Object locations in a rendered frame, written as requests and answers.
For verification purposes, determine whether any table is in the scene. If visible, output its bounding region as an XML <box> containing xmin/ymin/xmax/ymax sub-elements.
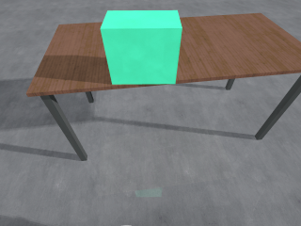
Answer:
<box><xmin>26</xmin><ymin>13</ymin><xmax>301</xmax><ymax>161</ymax></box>

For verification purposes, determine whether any carton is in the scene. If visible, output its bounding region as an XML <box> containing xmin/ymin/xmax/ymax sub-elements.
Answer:
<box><xmin>100</xmin><ymin>10</ymin><xmax>182</xmax><ymax>85</ymax></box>

